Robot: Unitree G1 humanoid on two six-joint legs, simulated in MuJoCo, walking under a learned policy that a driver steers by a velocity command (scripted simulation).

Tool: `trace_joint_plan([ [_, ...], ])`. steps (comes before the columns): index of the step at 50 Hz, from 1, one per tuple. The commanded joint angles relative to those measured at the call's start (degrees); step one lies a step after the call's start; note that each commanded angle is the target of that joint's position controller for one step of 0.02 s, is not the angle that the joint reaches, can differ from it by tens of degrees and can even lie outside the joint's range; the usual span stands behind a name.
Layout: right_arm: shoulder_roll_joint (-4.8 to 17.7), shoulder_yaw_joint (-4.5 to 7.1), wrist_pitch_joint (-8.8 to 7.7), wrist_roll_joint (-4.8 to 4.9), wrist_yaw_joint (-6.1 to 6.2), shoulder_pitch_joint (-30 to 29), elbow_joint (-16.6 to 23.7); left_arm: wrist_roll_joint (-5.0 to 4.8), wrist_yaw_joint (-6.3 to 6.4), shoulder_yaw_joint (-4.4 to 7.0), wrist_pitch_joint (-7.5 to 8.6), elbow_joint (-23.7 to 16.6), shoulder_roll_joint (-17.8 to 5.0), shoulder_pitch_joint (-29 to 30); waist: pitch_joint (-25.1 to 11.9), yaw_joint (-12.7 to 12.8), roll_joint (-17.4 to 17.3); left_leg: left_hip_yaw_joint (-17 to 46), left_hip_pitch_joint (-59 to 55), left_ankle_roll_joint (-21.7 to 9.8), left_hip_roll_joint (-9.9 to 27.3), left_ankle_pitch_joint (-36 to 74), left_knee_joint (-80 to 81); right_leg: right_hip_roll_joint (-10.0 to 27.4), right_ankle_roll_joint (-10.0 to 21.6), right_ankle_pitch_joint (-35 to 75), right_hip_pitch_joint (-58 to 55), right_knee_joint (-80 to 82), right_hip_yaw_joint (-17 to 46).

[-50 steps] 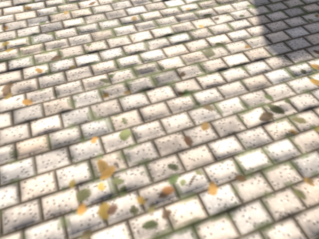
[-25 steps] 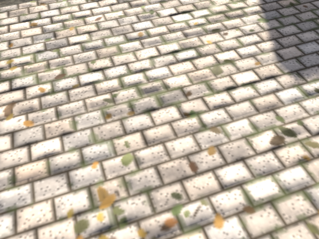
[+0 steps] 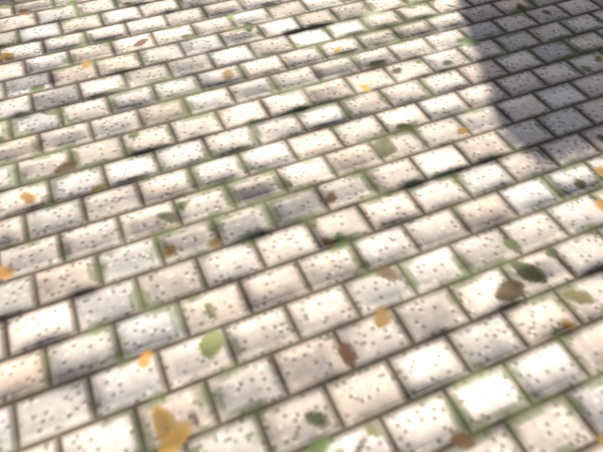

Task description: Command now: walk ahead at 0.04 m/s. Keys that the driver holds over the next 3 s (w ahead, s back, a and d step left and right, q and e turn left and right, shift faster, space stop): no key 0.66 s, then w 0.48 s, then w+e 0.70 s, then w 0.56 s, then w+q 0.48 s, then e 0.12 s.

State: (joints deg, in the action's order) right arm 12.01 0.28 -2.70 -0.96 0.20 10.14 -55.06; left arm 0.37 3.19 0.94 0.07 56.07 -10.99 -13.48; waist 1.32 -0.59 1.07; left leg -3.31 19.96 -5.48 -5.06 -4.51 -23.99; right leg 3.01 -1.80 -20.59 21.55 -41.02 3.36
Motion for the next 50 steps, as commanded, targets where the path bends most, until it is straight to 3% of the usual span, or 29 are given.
trace_joint_plan([
  [1, 7.01, 1.37, 0.17, 1.29, 1.07, -3.65, 3.39, 0.91, -0.19, 1.08, -1.24, 2.02, -3.42, -10.48, -2.49, 4.09, -6.34, 14.43, 10.73, -3.68, 13.43, -30.23, 13.96, -1.85, 1.88, 5.80, -15.20, 6.73, -3.65],
  [3, 5.77, 1.07, 0.38, 1.51, 1.05, -1.34, 2.21, 1.67, -0.25, 0.86, -1.02, 1.72, -3.96, -10.27, 1.94, 3.37, -2.68, 12.46, 10.98, 0.58, 10.60, -31.46, 10.31, 1.72, 4.66, 3.26, -12.58, 16.09, 0.26],
  [4, 6.03, 1.64, 0.74, 1.73, 1.44, 1.24, 1.93, 0.82, -0.25, 1.87, -0.57, 2.60, -7.85, -8.64, 4.29, 0.13, 4.79, 6.83, 4.62, 1.80, 6.33, -25.08, 7.54, 1.50, 6.15, -8.24, -2.17, 19.01, 1.64],
  [6, 5.13, 1.53, 0.86, 0.74, 1.93, 1.97, 1.15, 0.58, -0.34, 1.40, 1.06, 2.56, -4.96, -5.57, 3.55, -0.91, 8.32, 5.11, -5.88, 2.38, 5.43, -15.16, 1.52, 1.61, 5.43, -13.66, 4.95, 24.56, 2.69],
  [9, 4.37, 1.47, 1.11, 0.07, 2.02, 3.98, -0.75, -0.06, -0.49, 1.62, 2.68, 2.34, -4.25, -3.85, 1.89, -1.53, 4.31, 4.85, -8.30, 1.59, 5.81, -10.93, 0.29, 0.92, 3.89, -7.24, 3.05, 23.21, 1.95],
  [12, 4.35, 1.44, 0.98, 0.68, 1.79, 2.90, -1.30, -0.29, -0.48, 1.56, 2.84, 3.28, -3.53, -6.82, 1.68, 0.07, -0.05, 5.73, -5.33, 0.79, 6.45, -11.26, 1.44, -0.28, 3.96, -0.48, -1.71, 20.33, 0.22],
  [19, 3.74, 1.21, 0.88, 1.14, 1.47, 3.59, -2.99, -0.34, -0.88, 1.30, 2.62, 4.25, -3.32, -9.24, -1.58, 0.64, -1.30, 5.39, -8.67, 0.65, 6.57, 1.64, -1.73, -0.92, 4.02, 11.21, -5.91, 17.46, -1.13],
  [33, 3.80, 1.71, 2.09, 1.39, 1.94, 2.33, -5.02, -0.34, -0.73, 1.22, 1.53, 5.26, -1.90, -8.91, 0.32, 0.44, -0.62, 5.84, -10.11, 0.88, 6.73, 4.83, -2.36, -1.64, 3.59, 13.89, -7.40, 17.71, -2.13],
  [34, 3.19, 1.63, 2.15, 1.38, 1.92, 3.29, -5.83, -0.37, -0.71, 1.19, 1.44, 6.07, -1.37, -10.22, -1.02, 0.55, -0.58, 5.10, -10.69, 0.77, 5.98, -1.53, -2.31, -2.21, 3.85, 7.81, -8.09, 18.07, -2.76],
  [36, 4.45, 2.35, 2.20, 2.14, 1.97, 3.80, -6.31, -1.02, -0.50, 1.83, 1.33, 5.90, -2.93, -10.12, 2.28, 0.40, 0.41, 4.18, -6.62, -0.23, 4.30, -24.88, -3.31, -2.46, 6.28, -10.58, -5.09, 17.74, -2.06],
  [38, 4.44, 2.46, 0.88, 2.57, 1.82, 2.60, -5.45, -1.69, -0.32, 1.95, 2.43, 4.82, -3.28, -10.29, 7.43, 0.95, -0.13, 6.79, -0.62, -1.56, 5.79, -34.49, -2.87, -0.14, 8.90, -20.31, -1.97, 18.67, 1.52],
  [40, 3.28, 2.30, -1.32, 2.82, 1.17, 0.98, -4.44, -2.15, -0.60, 2.27, 4.26, 4.82, -4.18, -12.41, 8.91, 1.90, 1.53, 7.09, 3.89, -1.82, 6.35, -30.69, -6.02, 3.42, 11.50, -20.49, -4.12, 20.23, 6.94],
  [42, 1.28, 1.91, -3.20, 2.85, 0.17, -2.68, -2.51, -2.33, -1.15, 3.22, 5.42, 5.62, -7.17, -16.23, 8.34, 3.27, 7.43, 1.90, 11.24, -0.64, 4.05, -21.30, -15.19, 10.72, 15.53, -19.42, -12.06, 26.38, 18.03],
  [43, 0.69, 1.67, -3.86, 2.92, -0.29, -3.51, -1.70, -2.29, -1.42, 3.58, 5.77, 5.54, -8.47, -15.74, 9.22, 2.72, 9.51, 1.01, 14.09, -0.84, 4.42, -18.17, -17.53, 14.98, 17.35, -14.39, -14.35, 27.38, 23.31],
  [44, 1.51, 1.78, -4.33, 2.85, -0.64, -3.95, -1.34, -2.14, -1.66, 3.43, 6.00, 5.11, -7.76, -15.08, 9.01, 2.31, 8.07, 1.46, 14.91, -1.26, 5.24, -18.10, -17.83, 16.04, 17.39, -6.92, -15.73, 26.30, 23.58],
  [46, 2.19, 2.16, -4.72, 3.14, -1.11, -0.22, -2.30, -2.16, -2.19, 3.38, 5.80, 3.97, -7.81, -12.51, 6.83, -0.51, 6.61, 0.53, 8.05, -1.87, 5.06, -18.19, -12.68, 14.10, 14.95, 3.22, -14.59, 22.91, 17.71],
  [47, 2.96, 2.80, -4.58, 3.37, -1.16, 5.88, -4.55, -2.15, -2.40, 3.26, 5.51, 2.56, -7.97, -8.73, 5.06, -3.93, 5.80, 0.25, -4.01, -2.46, 3.98, -15.78, -7.49, 10.75, 12.52, 7.44, -8.10, 20.12, 12.41],
  [48, 5.72, 4.17, -4.29, 3.03, -1.05, 14.63, -7.48, -2.02, -2.53, 3.04, 5.57, 0.50, -7.80, -4.06, 2.51, -8.01, 1.97, 5.52, -17.52, -3.82, 5.61, -13.67, -2.75, 5.21, 9.20, 17.20, 0.46, 10.65, 5.50],
  [49, 12.86, 6.39, -4.00, 2.99, -0.96, 24.34, -9.63, -1.97, -2.55, 2.11, 6.35, -1.90, -4.12, -2.22, -0.55, -10.56, -13.45, 26.30, -30.39, -9.65, 16.57, -15.54, 6.27, -4.31, 3.92, 16.44, 13.61, -11.69, -5.71],
  [50, 11.04, 5.31, -4.22, 1.97, -1.45, 26.67, -9.74, -1.95, -2.53, 1.68, 7.28, -2.68, -2.80, -2.53, -3.08, -9.56, -16.96, 44.83, -35.27, -13.70, 25.87, -12.29, 12.98, -6.68, 3.72, -7.63, 23.31, -26.04, -1.12],
])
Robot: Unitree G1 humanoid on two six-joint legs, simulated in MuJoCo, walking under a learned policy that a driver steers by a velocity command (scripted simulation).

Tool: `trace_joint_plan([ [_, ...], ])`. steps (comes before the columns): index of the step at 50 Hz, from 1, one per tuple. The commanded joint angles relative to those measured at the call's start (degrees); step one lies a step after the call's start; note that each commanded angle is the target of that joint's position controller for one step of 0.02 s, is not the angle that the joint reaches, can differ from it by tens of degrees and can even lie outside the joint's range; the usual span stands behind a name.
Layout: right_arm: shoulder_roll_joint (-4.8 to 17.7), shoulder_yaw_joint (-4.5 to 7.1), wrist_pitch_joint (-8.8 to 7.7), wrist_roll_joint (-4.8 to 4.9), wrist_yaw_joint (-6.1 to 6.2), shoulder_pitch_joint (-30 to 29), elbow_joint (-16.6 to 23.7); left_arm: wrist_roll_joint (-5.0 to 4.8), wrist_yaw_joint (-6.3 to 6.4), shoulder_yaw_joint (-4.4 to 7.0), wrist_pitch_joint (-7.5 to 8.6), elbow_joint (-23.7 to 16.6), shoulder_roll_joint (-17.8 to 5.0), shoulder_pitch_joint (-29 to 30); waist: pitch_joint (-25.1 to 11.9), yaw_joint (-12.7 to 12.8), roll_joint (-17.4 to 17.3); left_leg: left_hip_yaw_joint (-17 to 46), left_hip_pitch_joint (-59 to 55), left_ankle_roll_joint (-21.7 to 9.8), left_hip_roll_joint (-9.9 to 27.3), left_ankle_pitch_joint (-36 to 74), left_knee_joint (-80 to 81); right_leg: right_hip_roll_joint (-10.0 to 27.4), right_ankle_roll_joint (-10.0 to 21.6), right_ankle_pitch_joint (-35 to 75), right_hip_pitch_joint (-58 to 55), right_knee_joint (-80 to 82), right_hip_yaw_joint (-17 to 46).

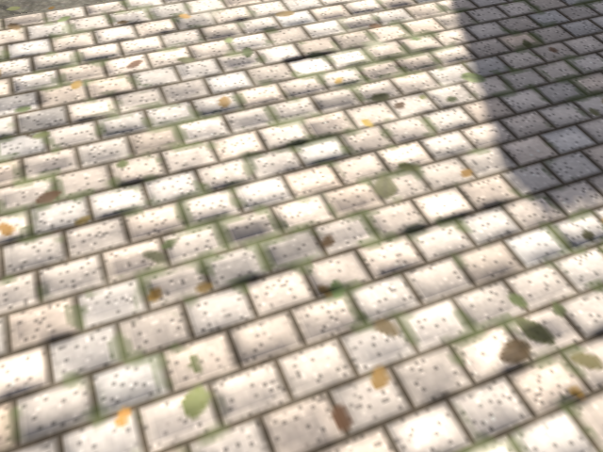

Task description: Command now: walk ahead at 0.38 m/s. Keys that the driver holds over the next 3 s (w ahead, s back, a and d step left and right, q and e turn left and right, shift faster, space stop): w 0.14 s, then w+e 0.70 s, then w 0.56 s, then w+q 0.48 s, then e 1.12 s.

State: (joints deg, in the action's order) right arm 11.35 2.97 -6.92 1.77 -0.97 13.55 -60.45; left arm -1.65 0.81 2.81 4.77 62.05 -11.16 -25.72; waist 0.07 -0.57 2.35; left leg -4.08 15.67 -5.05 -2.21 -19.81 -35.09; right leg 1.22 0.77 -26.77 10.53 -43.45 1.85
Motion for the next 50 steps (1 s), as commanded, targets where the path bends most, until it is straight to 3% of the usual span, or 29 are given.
trace_joint_plan([
  [1, 7.72, 1.16, -0.37, -1.46, -0.11, 17.12, -2.82, -0.90, -0.54, 0.42, 3.01, -8.86, -4.83, 10.19, 1.89, -5.87, -10.47, 41.53, -27.57, -12.55, 24.03, 5.08, 22.62, -0.99, 2.97, -0.26, 38.88, -31.28, 4.30],
  [2, 5.77, 0.34, -0.47, -1.37, -0.23, 11.95, -0.87, -1.26, -0.88, 0.45, 2.99, -8.41, -4.99, 9.63, 3.26, -3.52, -6.42, 33.28, -24.05, -10.45, 21.72, 8.48, 22.82, 1.61, 4.16, 5.47, 38.75, -32.06, 4.04],
  [3, 5.44, -0.16, -0.33, -1.28, -0.51, 9.28, 0.09, -0.79, -0.84, 0.75, 2.91, -8.25, -5.00, 9.81, 4.14, -2.01, -3.70, 26.65, -21.32, -8.65, 19.36, 12.55, 23.68, 3.67, 4.54, 10.44, 38.09, -29.53, 3.00],
  [5, 3.51, -1.18, 0.57, -1.58, -0.56, 9.38, 0.02, -0.05, -0.81, 1.73, 2.14, -8.32, -5.58, 10.23, 4.00, -0.68, -4.93, 16.78, -17.64, -5.29, 14.70, 21.14, 24.62, 5.75, 4.07, 15.54, 33.93, -24.44, 0.61],
  [8, 5.40, -1.32, 1.30, -2.17, 0.54, 12.68, -0.77, 0.10, -1.12, 1.33, 0.78, -9.91, -3.23, 13.96, 5.04, -0.69, -5.92, 11.40, -15.50, -5.22, 13.25, 28.23, 26.46, 5.96, 1.99, 19.73, 35.09, -19.65, -1.94],
  [12, 7.54, -1.17, 1.27, -2.60, 1.82, 12.37, 0.14, 0.15, -1.53, -0.03, 0.63, -14.84, -1.89, 25.84, 7.76, -2.80, -5.86, 5.37, -10.53, -3.57, 11.79, 27.79, 29.69, 4.17, 1.48, 29.81, 31.73, -1.64, -3.95],
  [16, 8.47, -0.74, 1.03, -1.88, 1.98, 15.13, -0.70, -0.41, -3.07, -0.62, 0.63, -17.63, -2.77, 31.77, 8.77, -3.62, -5.53, 1.63, -16.08, -3.09, 14.40, 29.69, 30.09, 2.38, 3.56, 31.67, 30.01, 6.99, -4.65],
  [18, 8.89, -0.54, 1.36, -1.95, 1.99, 14.32, -0.35, -0.43, -4.06, -0.51, 0.91, -18.98, -3.60, 32.98, 7.75, -2.40, -5.83, -0.62, -20.53, -2.45, 15.58, 40.25, 26.49, 0.87, 5.57, 29.37, 28.34, 9.33, -5.47],
  [20, 10.61, -0.03, 1.93, -2.19, 2.36, 12.84, 0.71, -0.11, -4.65, 0.40, 1.02, -19.20, -5.62, 30.28, 3.29, 0.42, -8.11, -2.33, -24.57, -1.51, 16.43, 61.34, 18.26, -2.46, 7.69, 24.26, 22.27, 8.44, -8.20],
  [21, 11.38, 0.22, 2.54, -2.57, 2.62, 11.96, 1.40, -0.14, -4.79, 1.39, 0.88, -18.17, -7.59, 25.02, -0.41, 3.42, -9.74, -3.09, -25.63, -0.94, 16.31, 69.67, 10.21, -4.44, 8.77, 21.61, 16.49, 8.08, -9.19],
  [22, 12.15, 0.39, 3.10, -2.71, 2.73, 10.10, 2.50, -0.17, -4.74, 2.91, 0.66, -15.73, -10.34, 15.65, -5.33, 8.24, -10.20, -4.14, -21.98, 0.11, 15.11, 71.46, -2.17, -6.26, 10.35, 22.46, 4.36, 10.73, -9.23],
  [23, 12.10, 0.09, 2.77, -2.99, 2.70, 9.03, 4.34, 0.19, -3.93, 4.58, 0.04, -13.93, -14.34, 6.38, -10.49, 12.05, -6.15, -4.09, -7.67, 1.79, 13.01, 57.58, -19.11, -0.65, 13.13, 21.21, -13.39, 11.66, 1.16],
  [24, 2.49, -2.75, 0.89, -3.71, 0.86, 16.52, 6.14, 0.87, -3.48, 5.14, -0.10, -13.92, -18.93, 3.24, -19.76, 5.42, 10.35, -0.21, 19.05, 5.41, 0.65, -0.22, -43.99, 16.40, 25.33, 11.46, -36.41, 14.86, 34.26],
  [25, 6.31, -1.93, -2.12, -1.30, -0.20, 11.79, 6.68, 1.39, -2.92, 4.18, -0.26, -13.08, -14.73, 1.20, -23.59, 8.46, 7.36, 11.07, 26.57, 3.46, -1.09, -9.63, -52.30, 18.48, 25.66, 4.75, -38.07, 26.31, 47.92],
  [26, 10.43, -0.79, -3.55, 0.75, -0.38, 4.70, 9.85, 1.20, -2.67, 3.52, 0.23, -13.70, -12.26, 5.47, -12.61, 7.96, 5.93, 11.63, 32.12, 1.77, 2.57, -5.21, -50.96, 16.11, 21.57, 6.64, -30.32, 28.21, 39.04],
  [27, 11.23, -0.60, -4.01, 0.57, 0.19, 1.49, 11.15, 1.03, -2.84, 2.73, 0.71, -15.36, -10.22, 11.41, -7.28, 4.94, -1.45, 11.05, 29.45, 1.33, 5.45, 0.02, -45.84, 13.69, 19.28, 13.04, -19.19, 29.48, 31.07],
  [28, 11.16, 0.02, -3.54, -0.39, 0.90, 1.21, 10.91, 1.31, -3.20, 2.11, 1.03, -16.69, -8.65, 15.52, -3.96, 1.91, -5.56, 10.28, 25.23, 1.95, 7.03, 1.95, -41.46, 11.43, 18.03, 19.43, -9.36, 30.61, 25.63],
  [29, 10.85, 0.44, -2.45, -1.03, 1.27, 3.09, 11.22, 1.77, -3.18, 1.82, 1.20, -17.50, -8.33, 17.56, -3.18, -0.65, -5.09, 10.75, 20.42, 2.61, 8.70, 2.69, -38.49, 9.38, 17.43, 22.26, -2.76, 31.69, 21.73],
  [31, 9.09, 0.65, -0.63, -1.83, 1.72, 4.22, 12.33, 1.20, -2.87, 1.76, 1.06, -17.85, -8.87, 17.82, -1.26, -2.63, -3.02, 9.49, 17.12, 4.37, 9.79, 2.55, -32.12, 7.29, 17.12, 24.29, 5.01, 33.04, 17.52],
  [34, 8.30, 0.60, 0.41, -3.17, 2.56, -2.73, 15.69, 1.26, -1.48, 2.50, 1.12, -17.75, -11.78, 14.04, 0.85, -1.02, -0.84, 7.08, 17.04, 7.22, 8.67, 11.59, -19.97, 4.68, 16.62, 26.09, 11.22, 34.01, 13.14],
  [38, 6.72, -0.03, 0.10, -2.43, 2.35, -12.50, 18.80, 0.41, -0.61, 2.91, 0.42, -17.20, -12.65, 8.59, 0.65, 3.32, 1.25, 6.81, 14.28, 7.58, 4.84, 24.82, -1.00, 2.36, 12.91, 21.54, 9.36, 31.29, 12.27],
  [41, 8.08, 0.17, -0.41, -1.52, 1.59, -16.35, 20.74, 0.00, -0.46, 2.89, -0.14, -16.69, -12.34, 5.94, -0.23, 4.92, 2.24, 8.00, 13.67, 7.45, 3.55, 24.57, 4.23, 4.23, 12.23, 18.59, 4.04, 27.74, 16.47],
  [44, 10.13, 0.72, -1.57, -1.36, 0.42, -16.39, 21.56, 0.50, 0.01, 2.74, -0.74, -16.83, -12.01, 4.98, -1.13, 4.20, 3.49, 8.31, 11.82, 5.83, 3.06, 18.99, 8.04, 6.81, 11.62, 18.97, -2.27, 22.30, 20.94],
  [46, 11.17, 1.42, -2.28, -1.75, 0.27, -9.95, 19.88, 0.96, 0.14, 2.23, -1.09, -17.03, -10.70, 5.21, -3.34, 0.73, 4.82, 6.42, 2.73, 3.09, 2.48, 16.54, 11.38, 5.22, 9.95, 25.15, -3.16, 16.69, 20.70],
  [47, 13.46, 2.23, -2.59, -2.62, 0.55, -2.46, 18.67, 1.32, -0.16, 1.28, -0.83, -17.77, -8.23, 5.99, -9.04, -2.78, 3.35, 10.48, -9.15, -0.28, 7.46, 16.51, 9.77, 2.42, 8.10, 27.46, 0.38, 6.29, 17.53],
  [48, 18.62, 3.61, -2.41, -3.54, 0.95, 6.99, 17.43, 0.87, -0.43, 0.28, -0.07, -18.74, -5.43, 1.85, -17.58, -3.96, -7.50, 27.81, -30.39, -8.03, 19.10, 14.11, 9.69, -4.44, 3.99, 17.32, 16.50, -12.30, 10.01],
  [49, 18.63, 4.30, -1.39, -2.10, 0.39, 11.84, 14.28, -0.47, -0.52, -0.06, 0.54, -18.45, -6.11, -2.72, -20.14, -3.48, -21.75, 48.39, -37.58, -14.00, 27.08, 1.14, 16.08, -6.57, 2.09, -5.81, 30.94, -25.86, 6.94],
  [50, 13.16, 2.85, -1.18, -1.20, 0.28, 9.10, 15.69, -1.11, -0.51, 1.06, 0.74, -18.45, -11.69, 1.35, -12.25, -4.59, -13.63, 46.16, -32.49, -11.60, 25.14, -7.34, 18.03, -3.45, 2.37, -3.42, 36.75, -31.02, 9.96],
])
Over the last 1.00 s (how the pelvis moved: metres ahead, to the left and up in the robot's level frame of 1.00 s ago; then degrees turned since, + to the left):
0.14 0.00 -0.01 1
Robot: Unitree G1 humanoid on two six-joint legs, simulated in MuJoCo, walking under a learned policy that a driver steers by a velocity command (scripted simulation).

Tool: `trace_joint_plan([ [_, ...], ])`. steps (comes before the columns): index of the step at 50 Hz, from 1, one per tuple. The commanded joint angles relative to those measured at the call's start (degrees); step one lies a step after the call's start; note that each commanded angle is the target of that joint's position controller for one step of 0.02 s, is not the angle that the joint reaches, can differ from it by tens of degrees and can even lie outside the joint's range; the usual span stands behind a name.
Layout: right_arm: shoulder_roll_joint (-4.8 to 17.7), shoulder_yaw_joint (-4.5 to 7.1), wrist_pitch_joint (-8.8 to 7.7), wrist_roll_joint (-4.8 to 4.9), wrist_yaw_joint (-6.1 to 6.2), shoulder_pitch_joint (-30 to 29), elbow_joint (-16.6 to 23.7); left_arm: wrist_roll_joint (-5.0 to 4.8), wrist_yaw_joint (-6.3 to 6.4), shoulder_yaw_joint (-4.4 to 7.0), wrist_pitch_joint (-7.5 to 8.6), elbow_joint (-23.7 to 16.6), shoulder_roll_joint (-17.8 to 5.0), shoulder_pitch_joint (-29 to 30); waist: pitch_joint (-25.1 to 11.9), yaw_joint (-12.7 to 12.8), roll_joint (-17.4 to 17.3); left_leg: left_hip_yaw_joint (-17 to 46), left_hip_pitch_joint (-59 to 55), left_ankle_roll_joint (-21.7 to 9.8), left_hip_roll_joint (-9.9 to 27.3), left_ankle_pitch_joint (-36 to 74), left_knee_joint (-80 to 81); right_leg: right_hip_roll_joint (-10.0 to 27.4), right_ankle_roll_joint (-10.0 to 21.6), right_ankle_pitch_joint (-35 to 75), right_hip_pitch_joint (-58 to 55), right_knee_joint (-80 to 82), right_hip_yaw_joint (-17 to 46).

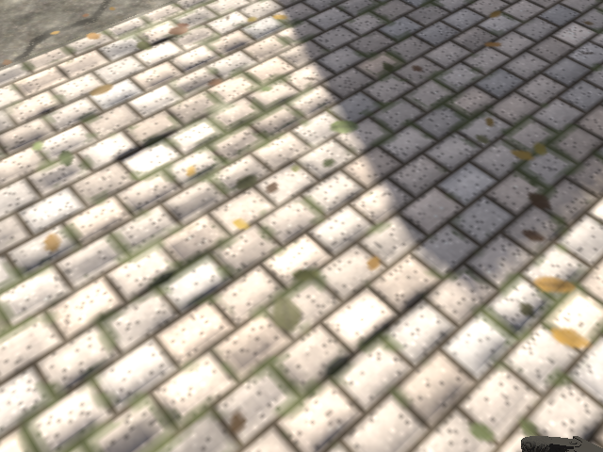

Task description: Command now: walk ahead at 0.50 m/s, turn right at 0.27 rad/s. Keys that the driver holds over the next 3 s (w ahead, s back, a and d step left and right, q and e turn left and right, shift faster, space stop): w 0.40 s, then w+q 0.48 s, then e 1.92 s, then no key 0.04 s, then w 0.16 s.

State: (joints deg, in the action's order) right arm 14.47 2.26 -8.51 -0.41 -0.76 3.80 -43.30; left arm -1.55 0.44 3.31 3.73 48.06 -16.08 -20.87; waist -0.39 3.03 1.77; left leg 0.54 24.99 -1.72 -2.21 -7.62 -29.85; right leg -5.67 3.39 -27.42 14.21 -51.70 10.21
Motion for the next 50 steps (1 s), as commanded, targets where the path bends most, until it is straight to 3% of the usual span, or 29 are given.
trace_joint_plan([
  [1, 7.74, 2.83, 0.90, 0.87, 0.14, 15.43, -0.70, -0.73, -0.16, 0.76, 1.69, -5.56, -7.57, 2.39, -5.69, -8.07, -7.55, 32.74, -34.78, -12.39, 22.49, -17.06, 13.24, 5.71, -0.23, 2.34, 33.76, -23.48, -0.13],
  [2, 6.94, 2.33, 1.23, 0.49, -0.01, 12.36, -0.33, 0.31, -0.17, 0.65, 1.71, -6.46, -6.59, 5.40, -1.75, -6.64, -4.59, 26.85, -27.70, -11.48, 19.70, -10.99, 15.05, 7.55, -0.35, 6.09, 32.36, -20.32, -1.92],
  [3, 5.81, 1.87, 1.29, 0.20, -0.22, 10.53, -0.25, 1.09, -0.22, 0.86, 1.58, -6.83, -5.92, 6.41, 0.11, -5.08, -4.73, 22.80, -23.21, -10.81, 17.57, -5.69, 16.50, 9.61, -0.42, 8.68, 30.38, -16.62, -2.82],
  [5, 5.45, 1.65, 1.27, 0.11, -0.58, 10.15, -0.79, 1.01, -0.49, 0.50, 1.18, -6.78, -3.61, 5.01, 0.20, -3.39, -6.84, 17.35, -18.28, -10.65, 14.91, 1.13, 18.93, 11.00, -0.95, 10.52, 25.89, -12.59, -5.09],
  [8, 8.05, 2.37, 1.21, 0.66, -0.31, 12.44, -2.23, 1.39, -0.45, -0.24, 1.11, -8.50, -1.87, 8.29, 0.35, -3.74, -6.37, 12.23, -17.61, -11.81, 14.66, 10.02, 20.97, 11.93, -2.35, 15.21, 26.58, -4.15, -7.03],
  [12, 9.40, 2.56, 2.13, 1.37, 0.27, 15.18, -3.65, 1.13, -0.98, -0.99, 1.57, -10.46, -0.56, 15.64, 1.06, -6.00, -6.37, 5.94, -16.95, -9.73, 12.41, 11.29, 21.33, 10.65, -2.80, 26.97, 22.25, 11.20, -9.17],
  [15, 10.11, 2.54, 2.70, 1.79, 0.28, 18.58, -5.14, 0.47, -1.68, -0.95, 1.73, -12.10, -1.14, 20.64, 2.27, -7.77, -6.82, 5.79, -18.64, -9.21, 13.70, 8.98, 20.49, 9.24, -2.63, 29.63, 19.82, 16.97, -10.02],
  [18, 10.85, 2.69, 3.51, 2.01, 0.46, 19.64, -6.13, 0.27, -2.49, -0.58, 2.10, -13.78, -2.50, 23.23, 3.19, -7.26, -7.38, 7.07, -23.44, -8.09, 16.43, 10.15, 18.05, 8.53, -0.68, 25.31, 19.32, 20.77, -9.82],
  [20, 11.94, 2.93, 4.16, 2.00, 0.70, 18.54, -6.22, 0.52, -2.65, 0.27, 2.38, -13.16, -4.26, 19.42, 1.09, -4.02, -7.76, 6.10, -24.87, -6.68, 16.38, 19.74, 12.69, 6.74, 1.10, 22.79, 12.11, 23.57, -11.33],
  [21, 11.16, 2.58, 4.38, 2.00, 0.75, 18.70, -6.22, 0.87, -2.30, 1.49, 2.41, -11.19, -6.32, 12.80, -2.91, -0.71, -6.63, 4.36, -22.91, -5.48, 13.86, 27.23, 4.54, 5.47, 2.54, 22.95, 1.54, 25.12, -12.16],
  [22, 9.23, 1.66, 4.23, 1.23, 0.78, 17.90, -5.03, 1.49, -1.65, 2.85, 2.38, -9.06, -9.76, 2.35, -10.29, 3.95, -4.15, 2.27, -13.92, -3.50, 10.97, 21.91, -9.32, 11.37, 5.40, 24.53, -14.95, 23.04, -6.46],
  [23, 3.03, -0.29, 3.16, 0.80, 0.62, 23.01, -3.50, 2.48, -1.19, 4.32, 1.78, -8.26, -15.66, -4.50, -19.04, 3.83, 9.32, -2.08, 9.83, 0.71, 2.49, -2.35, -32.54, 26.92, 13.00, 18.83, -37.75, 24.49, 16.60],
  [24, 4.76, 0.03, 2.11, 1.66, 0.49, 23.52, -4.34, 1.99, -1.32, 3.35, 1.47, -7.65, -12.13, -6.45, -22.97, 4.40, 12.37, 6.22, 16.85, 0.43, 1.07, -25.18, -42.10, 30.74, 14.92, 12.94, -37.56, 31.82, 30.31],
  [25, 9.54, 1.58, 1.92, 3.19, 0.42, 18.84, -3.22, 1.57, -1.35, 2.28, 1.55, -7.54, -9.06, -3.19, -13.44, 3.95, 7.73, 7.37, 21.13, -0.15, 3.93, -21.83, -45.57, 28.56, 12.05, 11.10, -30.07, 33.01, 22.20],
  [26, 9.45, 1.66, 2.17, 3.12, 0.56, 15.51, -2.37, 1.34, -1.44, 1.57, 1.65, -7.96, -7.12, 1.21, -8.05, 2.06, 5.23, 5.64, 20.33, -0.32, 6.57, -16.68, -43.54, 26.10, 10.10, 13.26, -21.68, 34.62, 14.13],
  [27, 8.64, 1.82, 2.75, 2.32, 0.81, 13.99, -2.22, 1.55, -1.76, 1.01, 1.90, -7.97, -5.15, 5.11, -4.09, 0.08, 3.38, 5.08, 18.15, -0.06, 8.27, -12.76, -40.45, 23.55, 9.06, 15.68, -14.40, 37.14, 8.74],
  [28, 7.93, 2.17, 3.72, 1.97, 0.99, 14.87, -2.59, 1.85, -1.98, 0.69, 2.42, -7.91, -3.73, 7.64, -2.08, -2.00, 4.77, 5.46, 14.85, 0.09, 9.78, -9.85, -38.11, 21.55, 8.07, 18.10, -9.25, 39.50, 4.10],
  [30, 5.34, 1.99, 5.34, 2.20, 0.91, 16.86, -3.31, 2.27, -2.14, 1.01, 3.31, -6.93, -3.46, 9.48, -0.71, -4.03, 4.76, 5.38, 11.15, 0.62, 10.08, -6.23, -37.24, 20.14, 7.99, 22.82, -3.96, 42.78, -1.64],
  [33, 4.69, 2.29, 6.08, 1.94, 1.07, 14.13, -1.95, 2.73, -1.49, 1.68, 3.91, -4.87, -4.66, 8.37, 1.08, -4.32, 2.14, 7.19, 15.07, 1.34, 9.85, 0.39, -33.33, 20.13, 8.08, 30.34, -4.47, 44.14, -7.86],
  [38, 3.37, 1.83, 5.52, 1.49, -0.41, 6.08, 0.79, 2.38, -0.17, 2.12, 3.29, -2.80, -6.42, 6.51, 3.27, -1.90, 0.80, 3.98, 15.53, 1.01, 8.76, 13.00, -17.75, 19.13, 6.20, 32.43, -7.82, 44.91, -15.95],
  [43, 2.46, 1.06, 5.49, 1.56, -2.24, -3.07, 5.84, 1.36, 0.36, 2.84, 1.46, -0.27, -8.39, 1.55, 6.39, 1.65, -0.29, -0.37, 19.44, -0.94, 8.21, 9.21, -9.20, 22.32, 5.61, 35.49, -17.77, 42.18, -18.86],
  [44, 2.60, 1.08, 5.51, 1.60, -2.61, -3.98, 6.81, 1.11, 0.40, 2.96, 0.97, 0.03, -8.71, 1.21, 6.45, 1.64, -0.05, -1.45, 19.47, -1.53, 7.77, 6.75, -8.34, 22.83, 5.26, 38.04, -19.59, 40.72, -19.43],
  [46, 2.71, 1.32, 5.26, 0.99, -2.95, -3.32, 7.91, 0.71, 0.53, 2.82, 0.05, 0.87, -9.21, 0.96, 5.29, -0.12, 1.06, -4.35, 12.47, -3.18, 4.14, 0.70, -5.87, 22.59, 4.61, 57.78, -19.22, 34.44, -19.92],
  [47, 3.77, 1.89, 5.06, 0.66, -2.91, 0.04, 7.50, 0.51, 0.69, 2.81, -0.28, 1.27, -9.95, 1.01, 2.45, -2.38, 2.88, -5.54, 6.38, -4.16, 1.70, -1.09, -5.19, 22.16, 3.98, 68.18, -19.34, 29.34, -19.59],
  [48, 6.04, 3.15, 4.74, 0.51, -2.65, 7.77, 5.45, 0.33, 0.74, 2.64, -0.59, 1.55, -10.27, 2.00, -1.97, -6.93, 2.94, -5.82, -3.89, -5.61, -0.54, 3.26, -0.59, 20.17, 2.53, 71.04, -18.10, 20.56, -20.13],
  [49, 9.67, 4.51, 4.70, 0.15, -1.64, 14.05, 3.73, 0.24, 0.73, 2.26, -0.28, 1.53, -9.92, 1.91, -6.30, -10.28, 1.31, -2.77, -18.31, -7.28, 1.37, 18.34, 2.29, 17.36, 0.09, 63.26, -10.23, 9.83, -20.95],
  [50, 15.85, 5.35, 5.07, -1.69, -0.16, 20.15, 2.56, 2.46, 0.04, 0.44, 0.83, -0.30, -4.73, -0.05, -15.90, -9.78, -11.11, 14.12, -41.05, -14.20, 18.05, 50.64, -4.94, 9.99, -3.36, 20.13, 8.94, -12.97, -20.78],
])
Over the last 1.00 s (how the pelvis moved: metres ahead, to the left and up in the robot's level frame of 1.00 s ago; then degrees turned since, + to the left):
0.54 -0.05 0.00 -23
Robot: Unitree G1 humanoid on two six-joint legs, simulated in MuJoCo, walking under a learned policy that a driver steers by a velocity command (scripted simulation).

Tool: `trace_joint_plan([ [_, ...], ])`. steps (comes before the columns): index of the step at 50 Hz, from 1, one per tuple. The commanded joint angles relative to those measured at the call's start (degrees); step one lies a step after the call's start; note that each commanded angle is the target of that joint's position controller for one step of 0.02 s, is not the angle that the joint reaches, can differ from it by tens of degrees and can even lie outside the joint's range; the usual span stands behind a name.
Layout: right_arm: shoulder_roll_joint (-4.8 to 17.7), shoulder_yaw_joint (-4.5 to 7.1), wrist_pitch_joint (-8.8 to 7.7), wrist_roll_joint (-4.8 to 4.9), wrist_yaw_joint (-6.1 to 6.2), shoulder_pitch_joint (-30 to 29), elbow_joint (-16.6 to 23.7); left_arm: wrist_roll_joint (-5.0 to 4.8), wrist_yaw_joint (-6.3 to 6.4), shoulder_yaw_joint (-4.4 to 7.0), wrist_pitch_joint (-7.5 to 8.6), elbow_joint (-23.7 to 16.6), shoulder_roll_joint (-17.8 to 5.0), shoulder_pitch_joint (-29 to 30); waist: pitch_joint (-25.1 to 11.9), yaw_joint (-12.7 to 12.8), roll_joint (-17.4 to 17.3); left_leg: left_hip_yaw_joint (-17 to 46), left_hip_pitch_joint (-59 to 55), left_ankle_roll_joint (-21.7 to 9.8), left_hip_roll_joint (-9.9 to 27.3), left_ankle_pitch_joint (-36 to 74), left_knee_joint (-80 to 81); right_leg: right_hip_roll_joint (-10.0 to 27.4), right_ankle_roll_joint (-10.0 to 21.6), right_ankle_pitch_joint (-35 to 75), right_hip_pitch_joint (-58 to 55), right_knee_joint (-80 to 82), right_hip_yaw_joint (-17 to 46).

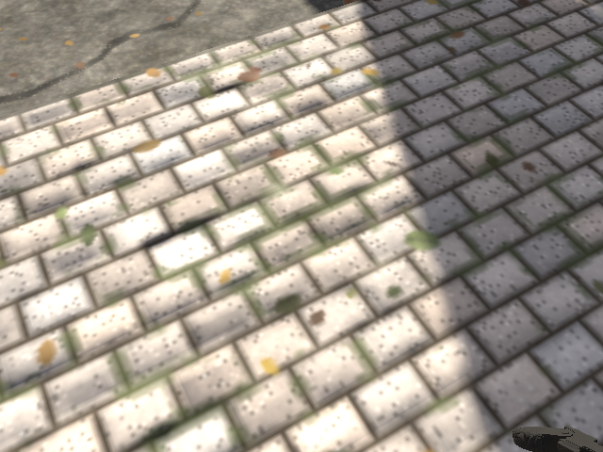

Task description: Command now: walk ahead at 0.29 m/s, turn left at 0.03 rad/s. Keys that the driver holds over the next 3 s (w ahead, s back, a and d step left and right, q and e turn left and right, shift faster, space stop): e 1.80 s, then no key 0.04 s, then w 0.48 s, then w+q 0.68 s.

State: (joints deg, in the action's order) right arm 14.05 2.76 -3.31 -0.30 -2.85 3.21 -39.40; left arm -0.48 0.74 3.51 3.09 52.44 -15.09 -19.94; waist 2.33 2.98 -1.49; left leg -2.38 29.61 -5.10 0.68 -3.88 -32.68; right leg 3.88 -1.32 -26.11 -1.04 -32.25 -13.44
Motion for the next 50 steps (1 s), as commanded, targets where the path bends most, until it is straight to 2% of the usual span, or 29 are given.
trace_joint_plan([
  [1, 14.64, 3.61, -0.21, -2.36, 1.96, 21.71, -0.72, -0.60, -1.30, -0.89, 2.59, -2.00, -3.56, -7.58, -32.63, -8.63, -10.40, 36.29, -56.66, -21.10, 28.25, 55.89, 1.13, -7.45, -0.08, -16.65, 33.81, -48.01, 18.21],
  [2, 12.27, 3.35, 0.18, -1.67, 1.78, 20.87, -0.45, -2.88, -1.42, 1.25, 2.60, -1.86, -9.87, -1.96, -30.36, -11.23, -2.38, 26.99, -49.60, -17.31, 24.07, 51.55, 3.31, -4.40, 0.40, -13.57, 33.95, -47.99, 24.59],
  [3, 10.55, 2.78, 0.00, -0.71, 1.75, 15.54, -0.74, -3.47, -1.18, 1.08, 2.11, -4.03, -8.60, 2.81, -19.81, -8.68, -3.34, 18.93, -41.43, -13.56, 21.06, 43.45, 5.56, -1.68, 0.62, -10.05, 38.03, -43.47, 21.68],
  [4, 8.04, 2.07, -0.34, -0.06, 1.69, 11.22, -1.05, -2.33, -0.38, 0.88, 1.27, -3.41, -6.67, 3.97, -12.85, -6.00, -0.15, 14.65, -32.30, -10.69, 17.94, 35.71, 8.79, 0.68, 0.02, -6.16, 37.64, -38.68, 19.40],
  [5, 5.81, 1.54, -0.61, -0.02, 1.64, 7.81, -1.02, -1.34, 0.31, 1.31, -0.10, -2.63, -6.53, 2.93, -9.53, -3.59, -1.37, 11.04, -24.77, -9.28, 16.05, 31.43, 11.69, 2.05, -0.56, -2.97, 33.94, -35.98, 18.41],
  [7, 5.33, 1.57, -1.19, -1.56, 1.43, 4.17, -1.28, -0.92, 0.89, 1.32, -2.59, -0.94, -4.36, -1.97, -8.73, -0.31, -3.02, 5.68, -14.59, -9.16, 14.56, 29.62, 16.00, 1.53, -1.84, 2.57, 25.16, -35.05, 16.91],
  [9, 6.72, 1.98, -1.53, -1.97, 2.05, 1.88, -1.52, -0.68, 1.56, 1.66, -3.60, -2.25, -4.32, -1.26, -7.50, 0.55, -4.17, 2.41, -12.76, -9.77, 14.98, 28.17, 17.91, 1.40, -2.64, 5.33, 26.41, -32.61, 16.41],
  [11, 7.52, 2.32, -1.07, -1.57, 3.30, 2.08, -2.45, -0.31, 1.79, 1.82, -3.99, -4.20, -4.60, 1.82, -7.08, -0.16, -4.44, 0.52, -14.61, -9.41, 15.55, 22.40, 19.03, 2.41, -2.71, 9.13, 29.06, -28.13, 16.45],
  [15, 8.56, 2.73, 0.68, -1.01, 5.06, 1.95, -3.70, -0.16, 0.77, 1.80, -4.43, -7.16, -4.45, 7.08, -6.04, -2.15, -4.65, -1.92, -17.07, -8.66, 16.20, 8.83, 20.55, 3.04, -2.19, 13.58, 29.15, -19.23, 14.50],
  [20, 10.47, 3.56, 2.73, 0.32, 5.20, 2.62, -5.02, -0.21, -0.85, 2.43, -5.06, -10.58, -5.39, 10.49, -5.20, -3.36, -5.17, -1.68, -22.84, -7.16, 19.44, 7.90, 16.17, 1.42, -0.14, 8.19, 28.65, -11.39, 11.36],
  [22, 11.08, 3.85, 3.32, 1.35, 5.32, 1.54, -5.18, -0.30, -1.59, 2.64, -5.12, -11.08, -5.05, 9.30, -5.52, -2.01, -5.26, -2.31, -24.20, -4.83, 19.55, 9.40, 11.97, 0.11, 1.73, 9.69, 25.32, -4.53, 9.65],
  [23, 10.68, 3.83, 3.57, 1.89, 5.41, 1.50, -5.52, -0.20, -1.77, 2.86, -4.96, -10.69, -5.07, 7.56, -5.97, -0.92, -4.50, -3.66, -23.49, -2.61, 18.25, 8.69, 8.26, -1.40, 3.11, 14.66, 21.22, 1.41, 8.45],
  [24, 9.17, 3.63, 3.71, 1.68, 5.21, 5.13, -6.97, 0.20, -1.32, 3.75, -4.72, -10.22, -7.31, 5.42, -6.73, -0.81, -0.51, -5.97, -21.26, 1.13, 14.88, 4.23, 1.57, -1.99, 5.23, 24.58, 15.47, 7.36, 10.97],
  [25, 6.69, 2.99, 3.47, -0.49, 4.83, 5.03, -5.66, 0.58, -0.18, 5.74, -4.43, -10.53, -14.72, 2.63, -8.00, -1.70, 13.88, -10.96, -8.86, 6.41, 8.06, -10.27, -15.37, 9.12, 10.01, 49.23, 5.71, 8.89, 26.81],
  [26, 5.00, 2.34, 3.26, -1.35, 4.84, 0.38, -2.42, 1.77, -0.14, 5.80, -3.90, -11.58, -17.49, 2.32, -9.37, -1.07, 20.65, -5.71, 7.25, 9.75, -1.04, -36.12, -29.39, 18.82, 22.06, 58.10, 0.30, 10.03, 42.83],
  [27, 7.32, 2.88, 3.14, -0.62, 4.64, -2.57, -2.38, 2.09, -0.89, 5.08, -2.69, -11.88, -14.86, 1.31, -12.96, 1.38, 11.51, 3.05, 9.00, 8.88, -0.47, -35.98, -36.97, 17.69, 23.16, 55.12, -0.11, 10.78, 40.95],
  [28, 7.34, 3.01, 3.14, 0.69, 4.67, -2.92, -2.42, 1.63, -0.86, 4.76, -1.74, -12.20, -13.81, 3.76, -11.50, -0.10, 9.27, 4.75, 10.65, 7.71, 0.42, -30.93, -37.85, 14.58, 20.11, 51.05, 0.60, 10.56, 35.88],
  [29, 7.39, 3.22, 3.27, 0.64, 5.16, -1.63, -3.67, 0.44, -0.54, 4.51, -1.51, -12.73, -12.41, 7.07, -10.19, -1.72, 6.42, 5.52, 11.16, 7.47, 1.49, -26.11, -35.88, 11.74, 16.83, 46.52, 2.08, 10.30, 32.42],
  [30, 8.70, 3.68, 3.47, 0.12, 5.66, -1.46, -4.02, -0.59, -0.06, 3.87, -1.80, -13.26, -10.47, 9.48, -9.46, -2.60, 6.71, 6.06, 10.49, 7.57, 2.12, -22.96, -33.82, 10.59, 15.10, 43.85, 3.81, 10.82, 31.01],
  [31, 8.70, 3.82, 3.56, 0.00, 5.74, -1.19, -4.07, -0.52, 0.34, 3.52, -2.13, -13.66, -9.89, 10.22, -9.67, -3.34, 7.96, 5.87, 7.78, 7.82, 1.57, -20.75, -33.95, 9.51, 14.72, 44.11, 6.17, 11.16, 30.21],
  [33, 7.87, 3.75, 3.54, 0.30, 5.70, -0.05, -4.30, 0.02, 0.82, 3.49, -2.46, -14.18, -10.11, 9.96, -10.60, -3.71, 8.08, 5.92, 6.18, 8.27, 0.29, -17.77, -31.90, 8.32, 14.77, 44.05, 6.34, 11.49, 29.59],
  [37, 6.62, 3.27, 3.45, 0.43, 5.80, -1.71, -3.85, -0.22, 1.63, 3.87, -3.03, -14.59, -11.47, 9.14, -9.72, -2.55, 8.43, 6.94, 5.44, 9.58, -0.64, -15.60, -21.35, 7.55, 14.46, 36.82, 5.86, 11.67, 31.86],
  [42, 7.09, 3.24, 2.94, 0.61, 5.10, -1.98, -3.78, 0.12, 1.60, 3.95, -3.87, -15.76, -12.10, 10.86, -7.89, -1.89, 9.90, 7.57, -0.69, 9.94, -1.86, -15.34, -12.45, 6.18, 14.44, 26.83, 11.16, 11.96, 36.12],
  [46, 7.82, 3.34, 1.71, 0.94, 4.15, -0.27, -3.73, -0.03, 1.28, 3.78, -4.46, -16.72, -11.97, 12.19, -8.41, -2.06, 10.89, 7.83, -5.22, 8.89, -2.92, -16.88, -5.28, 5.47, 14.12, 30.80, 10.53, 9.57, 40.78],
  [48, 7.98, 3.47, 1.09, 1.02, 3.53, 2.77, -4.34, -0.54, 1.43, 3.55, -4.94, -17.45, -11.71, 13.79, -8.83, -3.99, 10.87, 7.03, -10.62, 7.78, -3.22, -12.53, 3.76, 3.78, 12.51, 32.78, 11.01, 7.26, 41.68],
  [49, 8.49, 3.72, 0.89, 0.93, 3.28, 5.20, -5.07, -0.92, 1.64, 3.36, -5.28, -17.88, -11.32, 14.50, -8.81, -5.41, 10.19, 6.47, -15.91, 6.89, -2.35, -5.75, 10.95, 1.83, 10.47, 29.81, 13.19, 5.60, 40.82],
  [50, 11.51, 4.51, 1.02, 0.18, 3.42, 7.04, -5.36, -0.71, 1.78, 2.78, -5.43, -18.30, -9.30, 13.20, -9.84, -4.90, 5.50, 11.67, -23.14, 4.34, 5.01, -1.07, 13.24, -1.49, 7.49, 19.48, 19.05, 0.16, 37.68],
])
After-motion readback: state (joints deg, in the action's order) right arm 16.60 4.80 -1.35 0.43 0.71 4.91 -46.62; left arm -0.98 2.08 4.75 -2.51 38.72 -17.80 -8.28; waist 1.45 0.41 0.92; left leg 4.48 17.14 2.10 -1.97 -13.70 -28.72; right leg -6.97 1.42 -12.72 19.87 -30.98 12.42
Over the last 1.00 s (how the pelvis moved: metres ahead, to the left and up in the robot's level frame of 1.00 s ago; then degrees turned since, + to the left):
0.52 -0.01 -0.01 12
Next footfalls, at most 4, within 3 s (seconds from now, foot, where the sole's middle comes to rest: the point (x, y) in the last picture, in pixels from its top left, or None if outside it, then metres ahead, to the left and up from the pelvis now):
0.48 right None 0.15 -0.15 -0.75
1.00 left None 0.25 0.05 -0.75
1.42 right None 0.07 -0.16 -0.75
1.92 left None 0.26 -0.05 -0.75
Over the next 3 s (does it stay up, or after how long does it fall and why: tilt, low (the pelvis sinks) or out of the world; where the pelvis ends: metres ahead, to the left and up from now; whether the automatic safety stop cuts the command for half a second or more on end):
stays up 0.33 -0.48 0.02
